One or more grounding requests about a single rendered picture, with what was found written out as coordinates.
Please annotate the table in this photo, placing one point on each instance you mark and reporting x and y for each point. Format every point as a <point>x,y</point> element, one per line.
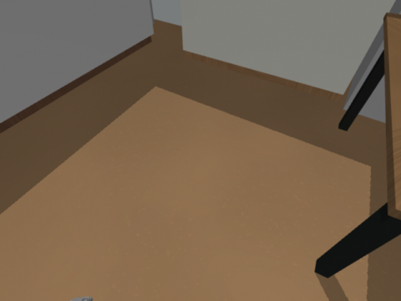
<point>385,224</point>

